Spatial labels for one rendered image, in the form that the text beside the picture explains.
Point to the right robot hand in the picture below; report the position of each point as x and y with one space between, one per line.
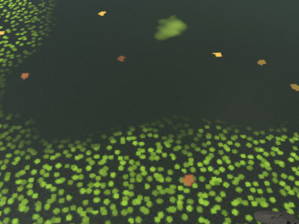
275 217

